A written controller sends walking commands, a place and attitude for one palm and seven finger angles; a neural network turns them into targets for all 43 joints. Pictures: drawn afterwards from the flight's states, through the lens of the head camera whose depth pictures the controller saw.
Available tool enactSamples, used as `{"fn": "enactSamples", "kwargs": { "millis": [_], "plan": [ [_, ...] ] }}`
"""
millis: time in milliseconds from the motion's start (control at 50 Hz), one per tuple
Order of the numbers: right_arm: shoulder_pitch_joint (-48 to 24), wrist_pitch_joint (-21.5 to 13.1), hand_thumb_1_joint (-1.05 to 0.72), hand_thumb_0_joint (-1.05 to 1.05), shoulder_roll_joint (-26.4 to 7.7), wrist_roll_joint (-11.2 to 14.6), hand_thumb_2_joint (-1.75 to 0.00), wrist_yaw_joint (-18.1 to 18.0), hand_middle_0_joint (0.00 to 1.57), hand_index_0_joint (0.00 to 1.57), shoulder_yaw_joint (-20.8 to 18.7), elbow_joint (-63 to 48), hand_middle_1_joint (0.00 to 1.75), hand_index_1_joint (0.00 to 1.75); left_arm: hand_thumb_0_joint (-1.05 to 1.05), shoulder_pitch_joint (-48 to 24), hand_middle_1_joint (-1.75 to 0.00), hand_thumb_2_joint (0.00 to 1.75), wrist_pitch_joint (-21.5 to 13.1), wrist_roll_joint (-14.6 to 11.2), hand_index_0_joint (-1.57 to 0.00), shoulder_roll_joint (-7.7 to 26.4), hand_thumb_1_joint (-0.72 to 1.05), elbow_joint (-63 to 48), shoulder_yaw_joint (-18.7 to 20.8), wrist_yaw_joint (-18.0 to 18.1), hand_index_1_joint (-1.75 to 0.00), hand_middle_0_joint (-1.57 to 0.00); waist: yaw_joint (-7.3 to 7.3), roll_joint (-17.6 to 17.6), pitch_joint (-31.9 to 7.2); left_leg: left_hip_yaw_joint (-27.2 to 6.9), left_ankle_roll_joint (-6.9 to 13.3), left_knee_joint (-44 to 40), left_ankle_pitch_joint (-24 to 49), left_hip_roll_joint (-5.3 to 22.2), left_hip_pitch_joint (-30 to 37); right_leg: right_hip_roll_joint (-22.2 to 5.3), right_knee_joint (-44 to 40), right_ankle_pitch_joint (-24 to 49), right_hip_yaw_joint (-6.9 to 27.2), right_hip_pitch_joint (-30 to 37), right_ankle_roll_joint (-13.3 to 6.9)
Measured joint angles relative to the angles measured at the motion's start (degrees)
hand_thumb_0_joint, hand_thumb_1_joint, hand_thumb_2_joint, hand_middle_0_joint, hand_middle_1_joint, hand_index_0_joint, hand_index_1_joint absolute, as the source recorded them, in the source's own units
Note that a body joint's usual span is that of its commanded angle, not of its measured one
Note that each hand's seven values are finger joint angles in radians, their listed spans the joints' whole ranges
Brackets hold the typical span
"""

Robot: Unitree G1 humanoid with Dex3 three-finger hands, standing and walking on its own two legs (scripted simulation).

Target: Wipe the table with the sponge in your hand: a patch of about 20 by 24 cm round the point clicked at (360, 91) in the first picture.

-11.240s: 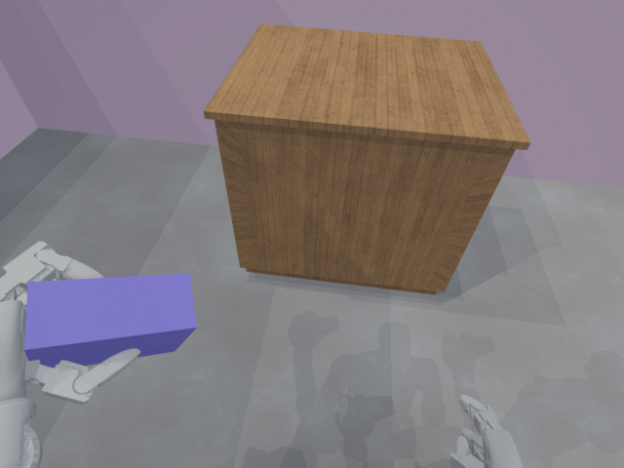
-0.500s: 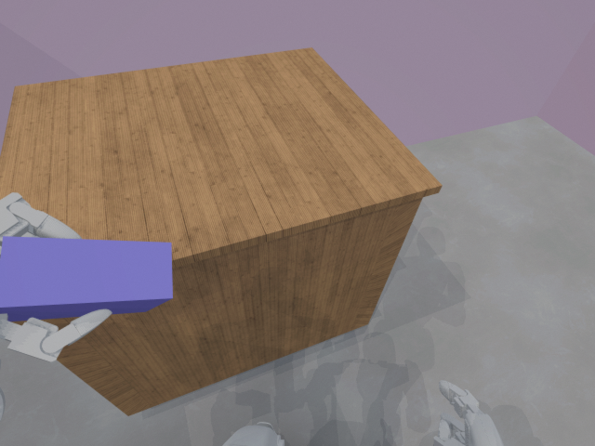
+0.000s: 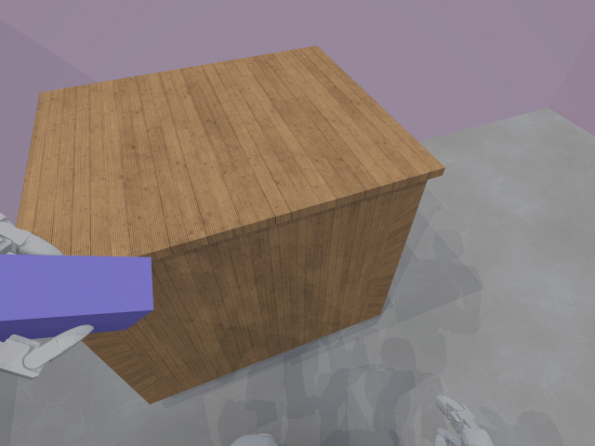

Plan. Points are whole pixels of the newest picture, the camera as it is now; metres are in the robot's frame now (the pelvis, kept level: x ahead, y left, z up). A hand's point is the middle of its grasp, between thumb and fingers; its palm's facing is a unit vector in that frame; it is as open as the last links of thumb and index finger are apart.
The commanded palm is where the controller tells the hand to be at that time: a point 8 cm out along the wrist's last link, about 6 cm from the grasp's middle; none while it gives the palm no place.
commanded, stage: come to a stop and stand still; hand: left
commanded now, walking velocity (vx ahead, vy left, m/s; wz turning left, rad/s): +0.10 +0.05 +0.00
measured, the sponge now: (94, 297) +0.23 +0.23 +0.15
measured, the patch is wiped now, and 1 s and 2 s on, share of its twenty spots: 0.00 0.00 0.00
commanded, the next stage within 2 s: look again from close up in 0.22 s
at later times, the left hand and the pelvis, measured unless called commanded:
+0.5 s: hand (39, 281) +0.23 +0.28 +0.17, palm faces +0.44 -0.79 -0.43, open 9.9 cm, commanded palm +0.18 +0.30 +0.19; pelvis +0.02 +0.02 +0.01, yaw +1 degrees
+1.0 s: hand (85, 268) +0.26 +0.26 +0.15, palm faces +0.45 -0.82 -0.36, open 9.9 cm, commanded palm +0.21 +0.29 +0.19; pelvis +0.06 +0.00 +0.00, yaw +2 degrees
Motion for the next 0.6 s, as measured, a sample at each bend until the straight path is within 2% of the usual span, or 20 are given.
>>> {"fn": "enactSamples", "kwargs": {
  "millis": [40, 60, 100, 140, 180, 220, 280, 320, 360, 400, 460, 540, 600],
  "plan": [
    [-0.24, 0.57, -0.9, 0.01, -0.62, 0.11, -0.89, -0.16, 0.2, 0.2, -0.14, 2.2, 0.3, 0.3, -0.01, -2.44, -1.33, 1.01, 1.56, 0.1, -0.77, -3.52, -0.48, 3.47, -2.53, -0.09, -1.33, -0.77, 0.7, -0.84, -0.2, 0.64, -0.65, 11.7, 0.98, -0.65, -3.44, -0.69, 0.99, -1.36, -0.22, 0.06, -0.32],
    [-0.3, 0.64, -0.9, 0.01, -0.77, -0.07, -0.89, -0.22, 0.2, 0.2, -0.03, 2.94, 0.3, 0.3, -0.01, -2.86, -1.33, 1.01, 2.23, 0.22, -0.77, -5.43, -0.48, 4.45, -3.6, 0.02, -1.33, -0.77, 1.03, -1.81, -0.51, 1.24, -0.89, 14.53, 2.16, -0.5, -4.26, -1.02, 0.87, -1.72, 0.07, 0.01, -0.52],
    [-0.44, 0.41, -0.9, 0.01, -0.89, -0.46, -0.89, -0.59, 0.2, 0.2, 0.25, 3.31, 0.3, 0.3, -0.01, -2.68, -1.33, 1.01, 3.5, 0.7, -0.77, -8.33, -0.48, 4.35, -5.66, 0.38, -1.33, -0.77, 1.12, -4.08, -0.72, 2.37, -0.84, 12.89, 3.65, 0.58, -3.56, -1.66, 0.02, -1.4, 0.65, -0.04, -0.6],
    [-0.39, -0.6, -0.9, 0.01, -0.91, -0.88, -0.89, -1.18, 0.2, 0.2, 0.27, 2.53, 0.3, 0.3, -0.01, -1.67, -1.33, 1.01, 4.06, 1.21, -0.77, -9.47, -0.48, 1.68, -7.93, 0.91, -1.33, -0.78, 0.65, -6.27, -0.44, 3.06, -0.37, 4.22, 4.21, 1.74, -0.27, -2.27, -0.74, -0.84, 0.82, -0.12, -0.26],
    [-0.26, -2.09, -0.9, 0.01, -1.15, -1.25, -0.89, -1.81, 0.2, 0.2, -0.07, 1.3, 0.3, 0.3, -0.01, -0.41, -1.33, 1.01, 3.99, 1.45, -0.77, -8.83, -0.48, -2.77, -9.73, 1.43, -1.33, -0.78, 0.17, -7.83, 0.08, 3.35, 0.18, -7.32, 4.97, 2.48, 4.78, -2.55, -0.7, -0.9, 0.73, -0.35, 0.13],
    [-0.44, -3.47, -0.9, 0.01, -1.9, -1.43, -0.89, -2.45, 0.2, 0.2, -0.75, -0.15, 0.3, 0.3, -0.01, 0.4, -1.33, 1.01, 2.98, 1.19, -0.77, -6.85, -0.48, -7.53, -9.97, 1.86, -1.33, -0.78, -0.36, -7.92, 0.8, 3.03, 0.32, -17.23, 6.92, 3.01, 9.71, -2.31, 1.06, -1.88, 0.35, -1.13, 0.64],
    [-2.26, -4.0, -0.9, 0.01, -1.1, -1.13, -0.89, -2.78, 0.2, 0.2, -1.47, -1.03, 0.3, 0.3, -0.01, -0.54, -1.33, 1.01, 1.01, 0.79, -0.77, -1.65, -0.48, -10.44, -6.2, 2.65, -1.33, -0.78, 0.11, -9.9, 2.65, 4.6, -1.85, -17.75, 7.35, 1.75, 10.92, -3.29, 4.17, -5.09, 2.74, -1.73, 1.52],
    [-2.82, -4.22, -0.9, 0.01, -0.83, -1.06, -0.89, -2.52, 0.2, 0.2, -1.42, -1.81, 0.3, 0.3, -0.01, -1.43, -1.33, 1.01, 0.02, 0.73, -0.77, 1.18, -0.48, -9.83, -2.93, 2.66, -1.33, -0.78, -0.61, -8.47, 2.66, 4.03, -2.31, -17.54, 7.11, 1.87, 10.92, -2.77, 3.02, -6.41, 2.68, -0.88, 1.61],
    [-2.95, -3.91, -0.9, 0.01, -0.95, -0.63, -0.89, -1.84, 0.2, 0.2, -1.12, -2.35, 0.3, 0.3, -0.01, -2.36, -1.33, 1.01, -0.62, 0.64, -0.77, 2.53, -0.48, -8.11, -0.61, 2.57, -1.33, -0.78, -1.35, -5.63, 2.3, 2.62, -2.38, -16.67, 6.63, 2.55, 10.46, -1.97, -1.15, -0.46, 1.35, 1.08, 1.55],
    [-3.02, -3.15, -0.9, 0.01, -1.0, -0.21, -0.89, -1.07, 0.2, 0.2, -0.69, -2.28, 0.3, 0.3, -0.01, -1.99, -1.33, 1.01, -0.97, -0.02, -0.77, 2.09, -0.48, -6.12, 0.46, 2.59, -1.33, -0.78, -1.77, -3.07, 1.3, 1.71, -2.34, -15.62, 5.86, 3.25, 9.84, -1.15, -2.98, 0.29, 0.49, 2.0, 1.35],
    [-2.44, -1.88, -0.9, 0.01, -0.92, 0.14, -0.89, -0.44, 0.2, 0.2, -0.17, -1.87, 0.3, 0.3, -0.01, 0.34, -1.33, 1.01, -0.21, -1.21, -0.77, -0.88, -0.48, -3.57, -0.66, 2.33, -1.33, -0.78, -1.45, -1.61, -0.72, 1.39, -1.88, -14.83, 4.93, 2.94, 9.09, -1.27, -2.43, -1.45, 0.7, 1.37, 1.39],
    [-1.82, -0.52, -0.9, 0.01, -0.56, -0.3, -0.89, -1.08, 0.2, 0.2, 0.75, -0.17, 0.3, 0.3, -0.01, 2.27, -1.33, 1.01, 2.4, -1.0, -0.77, -5.95, -0.48, -0.21, -4.97, 2.16, -1.33, -0.78, -0.18, -2.84, -1.06, 2.47, -1.6, -17.72, 5.52, 1.36, 11.34, -2.89, -1.77, -2.48, 1.85, 1.79, 2.39],
    [-1.86, -0.32, -0.9, 0.01, 0.02, -0.57, -0.89, -1.85, 0.2, 0.2, 1.49, 0.37, 0.3, 0.3, -0.01, 0.87, -1.33, 1.01, 4.34, -0.07, -0.77, -7.36, -0.49, 0.2, -7.6, 2.26, -1.33, -0.78, 0.87, -4.18, 0.22, 2.53, -1.27, -19.16, 6.09, 0.67, 12.67, -3.58, -1.95, -2.62, 1.9, 2.64, 2.81]
  ]
}}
